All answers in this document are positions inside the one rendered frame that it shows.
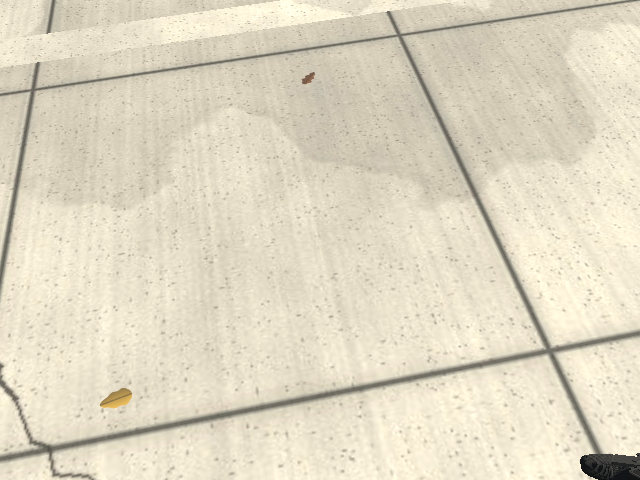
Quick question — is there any robot right hand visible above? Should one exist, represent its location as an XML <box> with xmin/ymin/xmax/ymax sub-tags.
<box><xmin>580</xmin><ymin>453</ymin><xmax>640</xmax><ymax>480</ymax></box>

